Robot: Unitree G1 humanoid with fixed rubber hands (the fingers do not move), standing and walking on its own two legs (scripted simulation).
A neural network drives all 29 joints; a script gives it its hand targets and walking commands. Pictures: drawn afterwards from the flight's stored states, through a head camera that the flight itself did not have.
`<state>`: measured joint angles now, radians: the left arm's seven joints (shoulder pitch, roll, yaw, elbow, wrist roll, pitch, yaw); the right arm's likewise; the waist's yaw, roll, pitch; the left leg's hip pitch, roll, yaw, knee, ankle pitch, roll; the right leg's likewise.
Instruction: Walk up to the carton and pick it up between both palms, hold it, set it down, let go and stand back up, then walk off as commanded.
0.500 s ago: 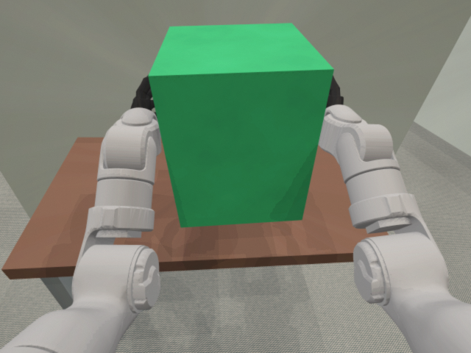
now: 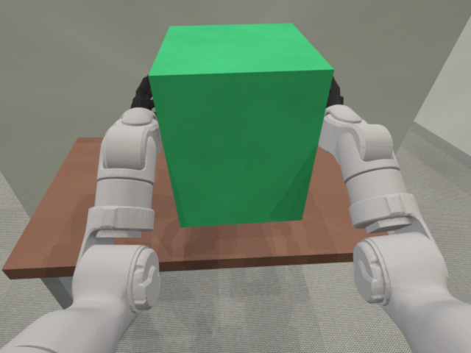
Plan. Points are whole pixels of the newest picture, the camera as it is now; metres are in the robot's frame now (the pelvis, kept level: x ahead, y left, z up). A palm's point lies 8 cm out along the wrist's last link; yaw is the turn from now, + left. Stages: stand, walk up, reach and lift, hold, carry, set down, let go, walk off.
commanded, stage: hold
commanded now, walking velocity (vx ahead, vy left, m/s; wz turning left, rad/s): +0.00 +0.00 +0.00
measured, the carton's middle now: (236, 124) +0.40 +0.02 +0.23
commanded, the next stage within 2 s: set down in 0.30 s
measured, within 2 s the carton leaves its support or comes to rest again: neither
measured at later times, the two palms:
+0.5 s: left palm (141, 117) +0.38 +0.17 +0.24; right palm (326, 115) +0.39 -0.12 +0.26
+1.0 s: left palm (154, 127) +0.44 +0.17 +0.19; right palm (311, 129) +0.45 -0.12 +0.20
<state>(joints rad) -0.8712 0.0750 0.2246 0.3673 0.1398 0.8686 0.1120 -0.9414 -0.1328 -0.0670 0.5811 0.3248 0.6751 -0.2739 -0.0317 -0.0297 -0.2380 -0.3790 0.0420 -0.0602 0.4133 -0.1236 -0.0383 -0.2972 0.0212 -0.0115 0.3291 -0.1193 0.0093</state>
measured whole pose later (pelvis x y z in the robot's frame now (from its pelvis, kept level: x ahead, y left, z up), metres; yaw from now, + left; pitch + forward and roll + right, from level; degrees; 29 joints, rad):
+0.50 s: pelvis +0.00 +0.00 +0.00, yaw +0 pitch +5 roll -2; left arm -0.87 0.08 0.24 0.37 0.14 0.85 0.12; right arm -0.95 -0.13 -0.05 0.62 0.33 0.63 -0.27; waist -0.03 -0.03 -0.24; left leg -0.38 0.04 -0.06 0.41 -0.12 -0.04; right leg -0.30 0.02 -0.01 0.33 -0.12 0.01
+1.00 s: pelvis +0.02 -0.01 +0.00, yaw +0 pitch +7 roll -1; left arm -0.85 0.06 0.30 0.51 0.20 0.51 0.11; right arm -0.97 -0.08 -0.07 0.86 0.18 0.23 -0.18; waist -0.03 -0.03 -0.14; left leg -0.37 0.04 -0.06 0.39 -0.14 -0.04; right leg -0.30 0.02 -0.01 0.33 -0.15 0.00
